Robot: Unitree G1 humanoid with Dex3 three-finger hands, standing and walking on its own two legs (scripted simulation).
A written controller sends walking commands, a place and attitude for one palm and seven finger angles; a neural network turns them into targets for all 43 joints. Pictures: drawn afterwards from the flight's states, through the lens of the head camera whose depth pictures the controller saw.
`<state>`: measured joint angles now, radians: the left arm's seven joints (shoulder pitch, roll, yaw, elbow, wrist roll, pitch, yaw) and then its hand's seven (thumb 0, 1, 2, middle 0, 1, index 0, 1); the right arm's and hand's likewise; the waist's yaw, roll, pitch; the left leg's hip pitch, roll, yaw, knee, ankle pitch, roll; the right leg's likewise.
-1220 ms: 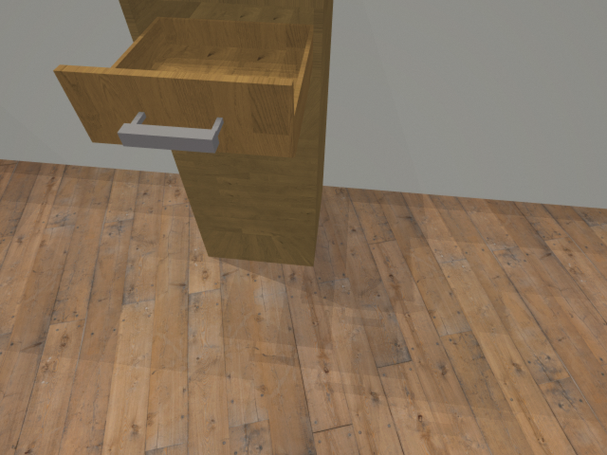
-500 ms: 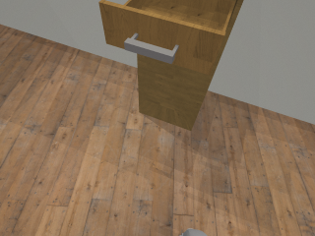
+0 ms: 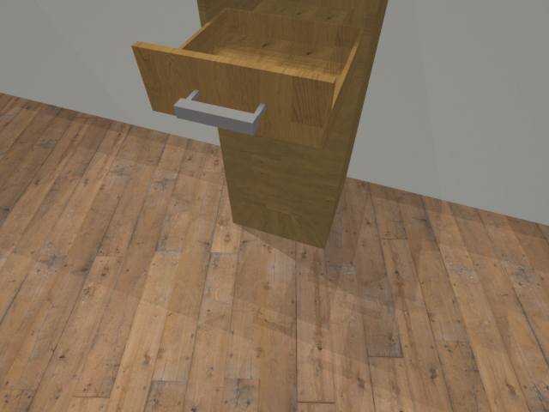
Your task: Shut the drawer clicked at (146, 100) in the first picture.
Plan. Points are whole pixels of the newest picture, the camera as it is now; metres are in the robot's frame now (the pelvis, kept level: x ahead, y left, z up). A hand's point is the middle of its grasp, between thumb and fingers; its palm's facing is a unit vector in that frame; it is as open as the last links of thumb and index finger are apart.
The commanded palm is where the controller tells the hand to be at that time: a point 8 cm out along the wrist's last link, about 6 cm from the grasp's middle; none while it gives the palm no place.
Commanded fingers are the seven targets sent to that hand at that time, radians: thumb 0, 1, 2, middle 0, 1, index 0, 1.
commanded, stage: stand and wait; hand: left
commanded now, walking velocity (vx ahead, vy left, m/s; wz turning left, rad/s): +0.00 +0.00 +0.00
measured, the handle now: (221, 108) +0.60 +0.13 +0.11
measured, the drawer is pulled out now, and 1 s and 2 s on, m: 0.30 0.30 0.30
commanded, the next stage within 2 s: look at it before walking up in 0.22 s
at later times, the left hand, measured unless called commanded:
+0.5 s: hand out of the picture +0.02 +0.19 -0.17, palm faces +0.02 -0.98 -0.21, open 7.4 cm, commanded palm none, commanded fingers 0.00 0.90 0.90 -0.20 -0.30 -0.20 -0.30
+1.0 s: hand out of the picture +0.01 +0.21 -0.17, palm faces +0.01 -0.98 -0.22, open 7.4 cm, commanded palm none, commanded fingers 0.00 0.90 0.90 -0.20 -0.30 -0.20 -0.30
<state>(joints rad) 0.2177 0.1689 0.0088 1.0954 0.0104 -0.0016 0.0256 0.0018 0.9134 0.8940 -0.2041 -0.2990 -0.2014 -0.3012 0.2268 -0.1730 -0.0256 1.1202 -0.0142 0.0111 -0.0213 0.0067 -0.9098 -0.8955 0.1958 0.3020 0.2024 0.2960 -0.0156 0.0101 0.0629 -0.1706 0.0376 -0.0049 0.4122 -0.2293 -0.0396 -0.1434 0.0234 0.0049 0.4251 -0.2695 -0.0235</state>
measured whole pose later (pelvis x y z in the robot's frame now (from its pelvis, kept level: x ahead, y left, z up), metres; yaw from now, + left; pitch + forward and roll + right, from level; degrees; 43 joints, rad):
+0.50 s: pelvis +0.00 +0.00 +0.00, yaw +0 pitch -1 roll +0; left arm 0.23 0.18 0.02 1.10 0.01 0.00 0.02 0.00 0.91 0.89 -0.20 -0.30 -0.20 -0.30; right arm 0.25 -0.16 -0.02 1.13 -0.02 0.01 -0.03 0.01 -0.91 -0.90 0.20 0.30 0.20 0.30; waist -0.01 0.00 0.06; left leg -0.16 0.04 -0.01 0.40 -0.22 -0.04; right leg -0.12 0.03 0.00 0.39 -0.25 -0.02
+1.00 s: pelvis -0.01 +0.01 +0.00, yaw -1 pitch -1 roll +0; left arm 0.23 0.19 0.02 1.11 0.01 0.01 0.02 0.00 0.91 0.89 -0.20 -0.30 -0.20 -0.30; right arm 0.23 -0.18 -0.02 1.12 -0.02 0.00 -0.03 0.01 -0.91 -0.90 0.20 0.30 0.20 0.30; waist 0.00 0.00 0.07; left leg -0.17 0.02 0.01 0.40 -0.21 -0.02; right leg -0.14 0.01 0.02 0.40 -0.24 0.00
